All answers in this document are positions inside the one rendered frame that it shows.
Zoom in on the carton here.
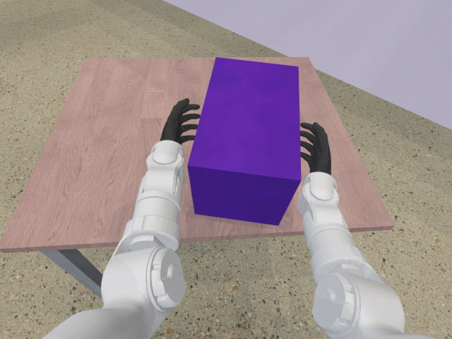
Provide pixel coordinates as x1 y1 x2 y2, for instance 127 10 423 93
187 57 302 226

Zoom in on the right robot hand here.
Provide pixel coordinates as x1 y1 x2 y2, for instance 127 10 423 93
300 122 331 175

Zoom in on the robot right upper arm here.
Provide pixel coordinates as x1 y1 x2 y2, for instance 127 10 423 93
312 270 438 339

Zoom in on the left robot hand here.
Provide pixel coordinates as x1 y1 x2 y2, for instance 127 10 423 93
160 98 201 145

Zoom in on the robot left upper arm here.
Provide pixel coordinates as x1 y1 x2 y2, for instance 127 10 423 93
42 246 186 339

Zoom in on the right robot forearm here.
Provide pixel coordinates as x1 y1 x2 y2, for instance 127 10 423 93
298 172 386 285

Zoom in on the left robot forearm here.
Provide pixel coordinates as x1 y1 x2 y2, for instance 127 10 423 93
101 140 184 301

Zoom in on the table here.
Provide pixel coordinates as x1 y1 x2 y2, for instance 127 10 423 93
0 57 395 299

